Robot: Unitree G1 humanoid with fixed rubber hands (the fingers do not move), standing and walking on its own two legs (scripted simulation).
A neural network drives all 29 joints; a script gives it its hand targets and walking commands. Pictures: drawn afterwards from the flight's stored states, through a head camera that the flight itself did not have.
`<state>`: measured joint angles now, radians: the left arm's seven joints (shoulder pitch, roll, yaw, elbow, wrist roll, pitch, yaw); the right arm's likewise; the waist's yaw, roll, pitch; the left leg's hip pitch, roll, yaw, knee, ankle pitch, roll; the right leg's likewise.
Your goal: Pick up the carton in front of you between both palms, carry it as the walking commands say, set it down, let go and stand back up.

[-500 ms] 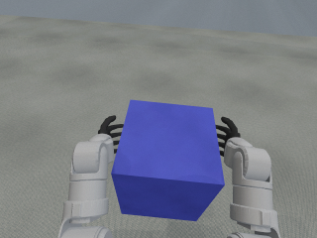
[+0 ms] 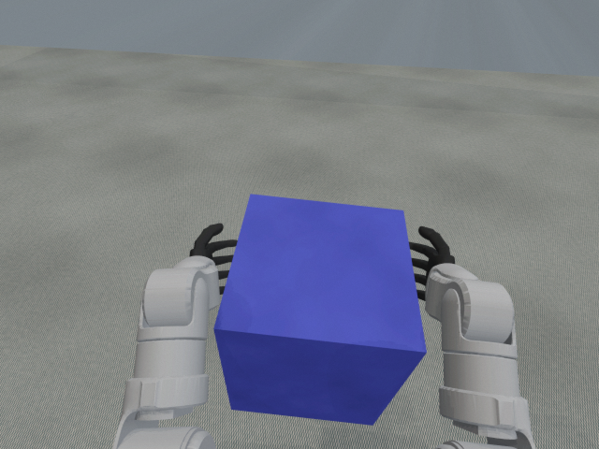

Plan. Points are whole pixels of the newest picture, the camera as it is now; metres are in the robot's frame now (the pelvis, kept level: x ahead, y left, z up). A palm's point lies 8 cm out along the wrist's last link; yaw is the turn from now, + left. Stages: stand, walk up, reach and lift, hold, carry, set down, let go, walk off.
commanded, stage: carry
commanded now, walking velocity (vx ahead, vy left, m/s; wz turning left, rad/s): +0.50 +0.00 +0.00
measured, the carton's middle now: (313, 314) +0.32 +0.00 +0.04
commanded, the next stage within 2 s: none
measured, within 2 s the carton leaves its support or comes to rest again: neither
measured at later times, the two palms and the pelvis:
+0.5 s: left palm (209, 187) +0.55 +0.19 +0.09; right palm (377, 193) +0.53 -0.11 +0.10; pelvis +0.22 +0.05 +0.01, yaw -2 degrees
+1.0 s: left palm (245, 131) +0.77 +0.16 +0.09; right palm (376, 132) +0.78 -0.14 +0.09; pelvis +0.53 +0.00 +0.01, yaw +1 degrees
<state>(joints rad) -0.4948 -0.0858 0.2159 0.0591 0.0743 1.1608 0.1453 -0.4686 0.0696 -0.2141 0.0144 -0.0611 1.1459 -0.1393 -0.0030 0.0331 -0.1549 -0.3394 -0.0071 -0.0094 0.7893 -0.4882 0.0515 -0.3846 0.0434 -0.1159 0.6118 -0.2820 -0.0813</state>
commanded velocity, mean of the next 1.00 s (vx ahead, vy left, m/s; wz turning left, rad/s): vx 0.50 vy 0.00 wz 0.00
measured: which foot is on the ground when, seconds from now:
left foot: up 0.00-0.36, down 0.38-0.92, up 0.94-1.00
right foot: down 0.00-0.38, up 0.40-0.88, down 0.90-1.00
